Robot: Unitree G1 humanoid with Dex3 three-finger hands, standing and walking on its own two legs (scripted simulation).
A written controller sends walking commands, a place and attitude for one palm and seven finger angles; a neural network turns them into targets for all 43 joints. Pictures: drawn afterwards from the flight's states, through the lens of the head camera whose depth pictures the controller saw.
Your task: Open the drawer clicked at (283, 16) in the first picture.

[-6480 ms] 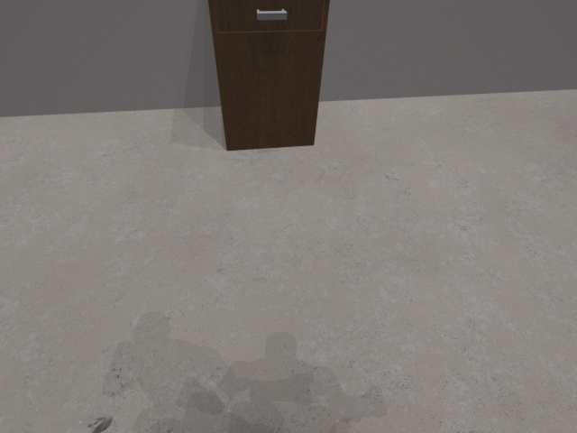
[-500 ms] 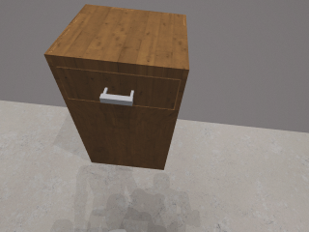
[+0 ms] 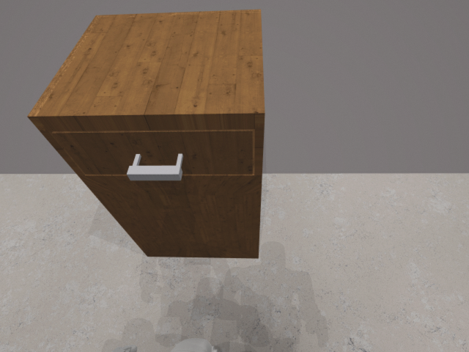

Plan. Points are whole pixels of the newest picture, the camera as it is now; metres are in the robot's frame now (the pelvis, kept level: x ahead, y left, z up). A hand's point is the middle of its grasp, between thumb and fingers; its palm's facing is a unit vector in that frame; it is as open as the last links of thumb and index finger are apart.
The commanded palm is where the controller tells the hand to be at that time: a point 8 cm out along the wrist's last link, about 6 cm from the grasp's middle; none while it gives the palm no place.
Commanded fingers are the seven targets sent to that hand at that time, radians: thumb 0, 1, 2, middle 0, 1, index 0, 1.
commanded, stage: come to a stop and stand still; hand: left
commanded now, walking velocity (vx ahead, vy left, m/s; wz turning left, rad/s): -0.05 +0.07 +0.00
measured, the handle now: (157, 165) +0.50 +0.22 -0.05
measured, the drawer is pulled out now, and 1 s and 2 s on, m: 0.00 0.00 0.00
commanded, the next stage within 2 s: look again from close up in 1.58 s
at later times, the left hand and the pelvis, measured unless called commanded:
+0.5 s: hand out of the picture -0.02 +0.27 -0.17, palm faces +0.01 -0.96 -0.27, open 7.4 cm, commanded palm none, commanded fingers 0.00 0.90 0.90 -0.20 -0.30 -0.20 -0.30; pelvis -0.05 +0.07 +0.00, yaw -1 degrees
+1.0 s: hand out of the picture -0.01 +0.23 -0.17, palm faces +0.01 -0.98 -0.20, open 7.3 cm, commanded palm none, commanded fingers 0.00 0.90 0.90 -0.20 -0.30 -0.20 -0.30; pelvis -0.01 +0.06 +0.00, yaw +0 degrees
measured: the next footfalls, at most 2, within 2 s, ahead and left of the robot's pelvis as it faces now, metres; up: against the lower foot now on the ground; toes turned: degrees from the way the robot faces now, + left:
left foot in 0.24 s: -0.01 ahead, +0.16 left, +0.00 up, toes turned +3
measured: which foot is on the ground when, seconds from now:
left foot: up 0.00-0.22, down 0.24-1.00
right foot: down 0.00-1.00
